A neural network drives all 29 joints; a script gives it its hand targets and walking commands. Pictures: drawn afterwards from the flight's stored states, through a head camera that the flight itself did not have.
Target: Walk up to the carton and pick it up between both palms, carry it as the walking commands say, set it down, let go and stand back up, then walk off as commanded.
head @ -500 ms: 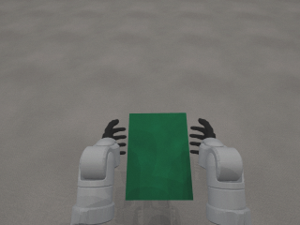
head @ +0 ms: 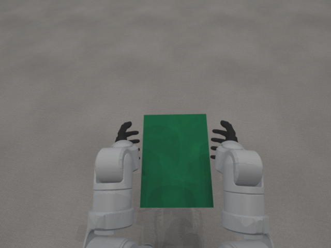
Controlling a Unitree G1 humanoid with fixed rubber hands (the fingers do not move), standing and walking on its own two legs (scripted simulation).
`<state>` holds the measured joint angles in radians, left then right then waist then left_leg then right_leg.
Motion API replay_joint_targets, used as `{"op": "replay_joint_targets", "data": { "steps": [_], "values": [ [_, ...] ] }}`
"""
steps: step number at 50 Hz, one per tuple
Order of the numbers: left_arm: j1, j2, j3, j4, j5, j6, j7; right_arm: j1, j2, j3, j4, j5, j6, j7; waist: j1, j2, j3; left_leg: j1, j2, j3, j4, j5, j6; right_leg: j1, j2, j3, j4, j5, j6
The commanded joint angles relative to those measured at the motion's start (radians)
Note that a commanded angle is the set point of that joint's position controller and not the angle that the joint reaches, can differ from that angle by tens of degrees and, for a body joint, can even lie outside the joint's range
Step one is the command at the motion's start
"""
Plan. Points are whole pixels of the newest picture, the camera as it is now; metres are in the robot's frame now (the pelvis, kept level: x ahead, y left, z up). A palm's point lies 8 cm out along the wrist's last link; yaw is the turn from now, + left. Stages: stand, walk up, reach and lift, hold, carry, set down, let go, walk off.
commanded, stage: carry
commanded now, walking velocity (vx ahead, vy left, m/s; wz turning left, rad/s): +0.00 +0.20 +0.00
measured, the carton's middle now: (175, 162) +0.35 +0.00 -0.04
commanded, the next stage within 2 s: none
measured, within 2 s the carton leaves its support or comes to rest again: neither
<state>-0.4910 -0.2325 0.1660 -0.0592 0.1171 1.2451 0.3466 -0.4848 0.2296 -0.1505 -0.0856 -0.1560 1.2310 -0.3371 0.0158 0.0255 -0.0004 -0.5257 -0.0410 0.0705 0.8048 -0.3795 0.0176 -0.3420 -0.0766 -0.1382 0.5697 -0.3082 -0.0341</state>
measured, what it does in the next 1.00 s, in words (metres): steps to the left: left foot, then right foot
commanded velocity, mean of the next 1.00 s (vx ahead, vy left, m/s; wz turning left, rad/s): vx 0.00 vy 0.20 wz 0.00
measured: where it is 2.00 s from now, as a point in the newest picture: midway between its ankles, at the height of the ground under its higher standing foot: outside the picture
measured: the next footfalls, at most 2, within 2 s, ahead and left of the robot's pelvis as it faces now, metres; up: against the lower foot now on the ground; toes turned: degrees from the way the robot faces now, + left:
left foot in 0.28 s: +0.02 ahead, +0.23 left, +0.00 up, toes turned +5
right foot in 0.54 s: +0.00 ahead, +0.04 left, +0.00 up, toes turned -10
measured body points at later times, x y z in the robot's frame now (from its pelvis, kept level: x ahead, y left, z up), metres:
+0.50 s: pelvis -0.04 +0.11 +0.00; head -0.01 +0.11 +0.45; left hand +0.27 +0.26 +0.08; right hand +0.29 +0.01 +0.08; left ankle -0.02 +0.22 -0.73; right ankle -0.04 +0.03 -0.71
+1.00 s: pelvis -0.11 +0.25 +0.00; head -0.09 +0.25 +0.45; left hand +0.21 +0.38 +0.06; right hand +0.22 +0.14 +0.08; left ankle -0.10 +0.38 -0.74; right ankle -0.07 +0.09 -0.69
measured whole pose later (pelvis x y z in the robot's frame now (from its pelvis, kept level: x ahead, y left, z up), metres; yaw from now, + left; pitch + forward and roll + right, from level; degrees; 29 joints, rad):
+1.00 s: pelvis -0.11 +0.25 +0.00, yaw +1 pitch +3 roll +1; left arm -0.44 -0.21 0.18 -0.04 0.16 1.26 0.30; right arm -0.50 0.23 -0.12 0.01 -0.13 1.24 -0.36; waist -0.02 -0.03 -0.03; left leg -0.34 0.04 0.08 0.54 -0.26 -0.01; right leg -0.57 -0.16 -0.06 0.92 -0.51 0.03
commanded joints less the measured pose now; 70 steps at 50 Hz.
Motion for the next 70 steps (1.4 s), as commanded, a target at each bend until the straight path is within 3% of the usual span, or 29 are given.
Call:
{"op": "replay_joint_targets", "data": {
  "steps": [1,4,12,14,15,16,17,19,26,27,28,29,30,32,36,43,45,46,47,48,52,56,58,59,60,61,62,64,70],
  "values": [
    [-0.523,-1.081,-0.567,-0.049,-0.441,-0.005,-0.471,-0.513,1.102,0.618,-0.011,0.472,0.003,0.431,0.004,-0.112,-0.37,-0.119,0.047,-0.16,0.277,-0.029,-0.041,0.365,-0.348,0.293,-0.161,0.721,-0.107],
    [-0.476,-1.055,-0.542,-0.049,-0.425,-0.005,-0.466,-0.487,1.091,0.639,-0.018,0.48,0.01,0.424,0.001,-0.203,-0.385,-0.085,0.031,-0.071,0.179,0.018,-0.068,0.413,-0.259,0.158,-0.097,0.843,-0.063],
    [-0.42,-1.001,-0.562,-0.06,-0.371,-0.007,-0.453,-0.409,1.072,0.635,0.041,0.47,0.036,0.433,-0.013,-0.32,-0.396,0.156,0.012,0.055,-0.364,0.122,-0.044,0.332,-0.255,0.123,-0.016,0.722,-0.038],
    [-0.417,-1.002,-0.58,-0.077,-0.37,-0.012,-0.452,-0.415,1.076,0.63,0.029,0.476,0.036,0.442,-0.029,-0.178,-0.416,0.394,0.077,0.029,-0.514,0.232,-0.032,0.147,-0.197,0.075,0.11,0.384,0.025],
    [-0.395,-0.99,-0.587,-0.073,-0.364,-0.014,-0.45,-0.408,1.067,0.62,0.033,0.482,0.036,0.45,-0.026,0.012,-0.409,0.534,0.244,-0.149,-0.478,0.518,0.002,-0.076,-0.142,0.045,0.216,-0.034,0.057],
    [-0.479,-0.996,-0.616,-0.131,-0.396,-0.005,-0.453,-0.383,1.073,0.611,0.047,0.477,0.024,0.451,-0.041,0.328,-0.404,0.544,0.385,-0.311,-0.426,0.732,0.128,-0.249,-0.006,-0.03,0.356,-0.404,0.07],
    [-0.484,-1.016,-0.618,-0.094,-0.39,-0.003,-0.457,-0.369,1.076,0.606,0.061,0.462,0.028,0.452,-0.036,0.295,-0.401,0.536,0.385,-0.315,-0.418,0.8,0.183,-0.27,-0.012,0.039,0.492,-0.428,0.055],
    [-0.531,-1.057,-0.665,-0.161,-0.438,-0.014,-0.457,-0.352,1.092,0.606,0.009,0.445,0.012,0.454,-0.029,0.16,-0.393,0.514,0.305,-0.163,-0.387,0.796,0.156,-0.263,-0.009,0.036,0.495,-0.282,0.054],
    [-0.414,-1.046,-0.666,-0.089,-0.464,0.02,-0.475,-0.265,1.03,0.612,-0.037,0.378,0.003,0.423,-0.018,0.145,-0.421,0.414,0.258,-0.079,-0.283,0.682,0.143,0.041,-0.007,-0.013,-0.082,0.084,0.042],
    [-0.411,-1.056,-0.657,-0.071,-0.466,0.021,-0.483,-0.278,1.04,0.625,-0.03,0.38,0.002,0.424,-0.01,0.078,-0.423,0.292,0.238,-0.078,-0.256,0.558,0.096,0.192,-0.086,0.049,-0.19,0.193,0.041],
    [-0.391,-1.055,-0.635,-0.041,-0.459,0.022,-0.49,-0.279,1.057,0.635,-0.01,0.381,0.004,0.424,0.0,-0.119,-0.408,0.09,0.176,-0.051,-0.13,0.238,0.038,0.342,-0.301,0.309,-0.282,0.337,0.006],
    [-0.321,-1.048,-0.593,0.04,-0.424,0.011,-0.496,-0.323,1.047,0.652,-0.044,0.404,0.01,0.428,0.004,-0.423,-0.359,-0.097,0.057,-0.014,0.086,-0.176,-0.017,0.336,-0.532,0.579,-0.276,0.629,-0.171],
    [-0.413,-1.062,-0.63,-0.041,-0.456,0.001,-0.495,-0.402,1.069,0.67,-0.072,0.435,-0.002,0.43,0.006,-0.265,-0.355,-0.074,0.08,-0.171,0.26,-0.174,-0.015,0.292,-0.499,0.509,-0.234,0.674,-0.195],
    [-0.417,-1.062,-0.595,-0.04,-0.428,-0.001,-0.491,-0.432,1.079,0.671,-0.06,0.464,-0.001,0.437,0.008,-0.099,-0.358,-0.078,0.07,-0.169,0.358,-0.042,-0.04,0.258,-0.378,0.32,-0.231,0.469,-0.124],
    [-0.412,-1.031,-0.556,-0.038,-0.407,-0.011,-0.479,-0.444,1.081,0.686,-0.033,0.496,0.012,0.438,0.005,-0.212,-0.363,-0.029,0.056,-0.066,0.2,0.002,-0.074,0.291,-0.263,0.141,-0.189,0.508,-0.064],
    [-0.446,-0.996,-0.553,-0.007,-0.369,-0.006,-0.463,-0.429,1.069,0.619,0.098,0.479,0.039,0.449,-0.009,-0.326,-0.367,0.145,0.038,0.036,-0.237,0.007,-0.043,0.223,-0.283,0.144,-0.123,0.409,-0.053],
    [-0.458,-0.999,-0.557,0.001,-0.367,-0.006,-0.462,-0.44,1.068,0.59,0.115,0.478,0.038,0.455,-0.028,-0.198,-0.391,0.334,0.044,0.063,-0.488,0.111,-0.042,0.105,-0.203,0.075,0.021,0.237,0.004],
    [-0.466,-0.997,-0.563,0.006,-0.367,-0.01,-0.46,-0.454,1.07,0.579,0.12,0.478,0.037,0.461,-0.036,-0.05,-0.365,0.456,0.159,-0.052,-0.527,0.163,-0.025,-0.076,-0.161,0.028,0.133,0.008,0.035],
    [-0.485,-0.999,-0.561,-0.004,-0.377,-0.007,-0.463,-0.442,1.065,0.565,0.13,0.475,0.028,0.464,-0.032,0.265,-0.347,0.484,0.403,-0.349,-0.53,0.356,0.074,-0.301,-0.013,-0.072,0.298,-0.325,0.081],
    [-0.562,-1.036,-0.589,-0.02,-0.398,-0.006,-0.467,-0.451,1.079,0.562,0.127,0.462,0.023,0.465,-0.038,0.322,-0.337,0.398,0.403,-0.344,-0.496,0.411,0.153,-0.288,-0.017,0.029,0.491,-0.395,0.055],
    [-0.651,-1.082,-0.651,-0.135,-0.478,-0.013,-0.459,-0.452,1.09,0.545,0.015,0.443,-0.004,0.455,-0.021,0.182,-0.349,0.405,0.237,-0.057,-0.392,0.503,0.105,-0.222,0.008,0.011,0.449,-0.142,0.06],
    [-0.511,-1.057,-0.633,-0.043,-0.465,0.016,-0.463,-0.348,1.039,0.547,0.022,0.392,-0.001,0.43,-0.034,0.201,-0.425,0.502,0.284,-0.102,-0.309,0.773,0.174,-0.117,0.035,-0.005,0.175,-0.128,0.041],
    [-0.475,-1.075,-0.623,0.011,-0.463,0.023,-0.476,-0.341,1.038,0.567,0.037,0.377,-0.001,0.428,-0.017,0.145,-0.421,0.442,0.263,-0.089,-0.259,0.753,0.137,0.034,-0.007,-0.008,-0.128,0.126,0.047],
    [-0.468,-1.083,-0.611,0.031,-0.462,0.022,-0.484,-0.356,1.054,0.584,0.044,0.381,-0.002,0.428,-0.007,0.068,-0.433,0.309,0.238,-0.082,-0.22,0.629,0.089,0.207,-0.106,0.076,-0.22,0.226,0.044],
    [-0.435,-1.079,-0.586,0.063,-0.453,0.02,-0.49,-0.344,1.065,0.592,0.056,0.381,-0.002,0.427,0.002,-0.159,-0.429,0.077,0.161,-0.055,-0.083,0.235,0.025,0.388,-0.348,0.356,-0.242,0.578,-0.01],
    [-0.408,-1.077,-0.554,0.107,-0.429,0.004,-0.494,-0.422,1.067,0.626,0.004,0.417,0.002,0.432,0.005,-0.414,-0.393,-0.097,0.061,-0.042,0.095,-0.183,-0.011,0.393,-0.52,0.551,-0.224,0.832,-0.182],
    [-0.474,-1.084,-0.585,0.041,-0.454,-0.005,-0.493,-0.479,1.084,0.639,-0.011,0.442,-0.007,0.433,0.009,-0.267,-0.389,-0.074,0.077,-0.18,0.244,-0.17,-0.013,0.342,-0.481,0.48,-0.204,0.797,-0.197],
    [-0.477,-1.083,-0.547,0.029,-0.423,-0.009,-0.488,-0.505,1.094,0.645,-0.006,0.474,-0.004,0.441,0.011,-0.119,-0.382,-0.076,0.066,-0.175,0.322,-0.038,-0.036,0.296,-0.364,0.308,-0.22,0.523,-0.119],
    [-0.466,-1.022,-0.527,0.009,-0.39,-0.017,-0.469,-0.478,1.079,0.637,0.059,0.489,0.022,0.443,0.008,-0.263,-0.368,0.015,0.049,-0.019,0.069,-0.046,-0.068,0.283,-0.271,0.144,-0.174,0.492,-0.079]
  ]
}}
